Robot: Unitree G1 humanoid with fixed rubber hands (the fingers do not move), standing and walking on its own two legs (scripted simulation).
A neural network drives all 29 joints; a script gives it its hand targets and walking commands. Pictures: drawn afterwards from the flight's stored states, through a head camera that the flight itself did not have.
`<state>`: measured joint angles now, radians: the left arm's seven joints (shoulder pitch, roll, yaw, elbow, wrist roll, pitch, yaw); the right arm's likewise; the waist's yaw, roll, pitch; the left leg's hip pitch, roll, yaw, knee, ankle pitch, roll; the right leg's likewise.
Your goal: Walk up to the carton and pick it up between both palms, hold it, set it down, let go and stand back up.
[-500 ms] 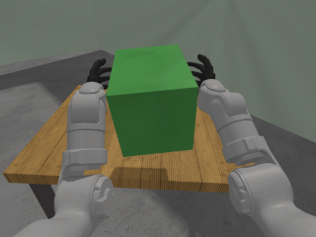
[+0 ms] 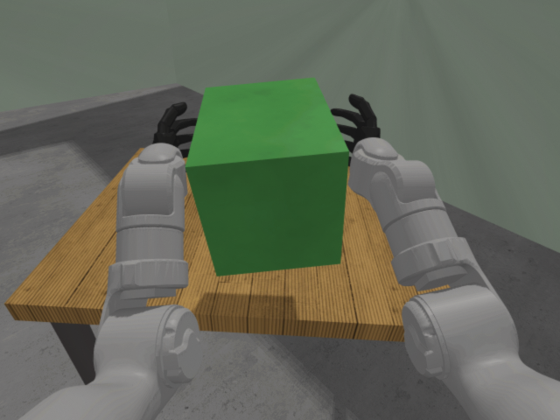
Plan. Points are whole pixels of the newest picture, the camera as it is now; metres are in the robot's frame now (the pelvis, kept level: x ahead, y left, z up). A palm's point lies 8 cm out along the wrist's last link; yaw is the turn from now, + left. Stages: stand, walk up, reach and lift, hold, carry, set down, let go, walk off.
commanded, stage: hold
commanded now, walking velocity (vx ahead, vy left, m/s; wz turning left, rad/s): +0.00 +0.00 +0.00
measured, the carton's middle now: (268, 170) +0.39 +0.00 +0.25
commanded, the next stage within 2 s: set down in 1.38 s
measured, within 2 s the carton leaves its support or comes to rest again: neither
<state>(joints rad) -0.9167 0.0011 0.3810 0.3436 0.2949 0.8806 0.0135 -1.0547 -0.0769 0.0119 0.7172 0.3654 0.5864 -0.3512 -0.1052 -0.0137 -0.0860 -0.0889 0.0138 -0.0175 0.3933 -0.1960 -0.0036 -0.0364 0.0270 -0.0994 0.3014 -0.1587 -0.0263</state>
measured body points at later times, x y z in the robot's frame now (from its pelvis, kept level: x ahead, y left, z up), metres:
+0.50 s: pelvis +0.00 +0.00 +0.00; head -0.08 +0.02 +0.44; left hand +0.39 +0.14 +0.27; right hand +0.38 -0.13 +0.29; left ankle +0.02 +0.12 -0.75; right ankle +0.01 -0.10 -0.75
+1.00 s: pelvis +0.00 +0.00 +0.00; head -0.08 +0.02 +0.44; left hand +0.39 +0.14 +0.27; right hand +0.39 -0.13 +0.29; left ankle +0.02 +0.12 -0.75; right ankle +0.01 -0.10 -0.75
